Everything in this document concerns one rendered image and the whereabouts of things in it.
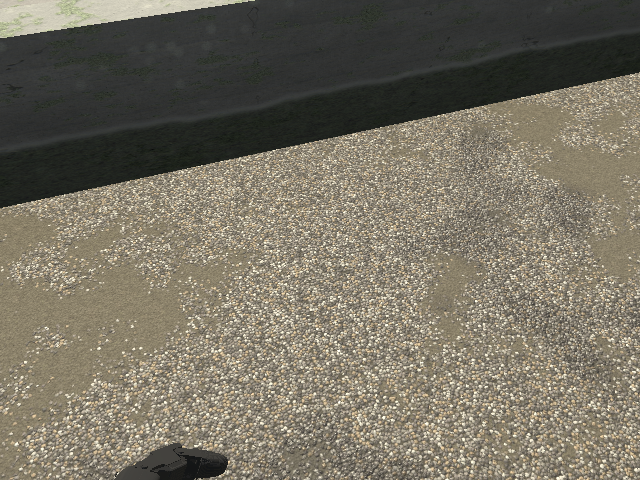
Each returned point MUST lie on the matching left robot hand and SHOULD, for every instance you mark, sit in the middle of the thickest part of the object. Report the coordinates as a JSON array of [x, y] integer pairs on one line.
[[173, 462]]

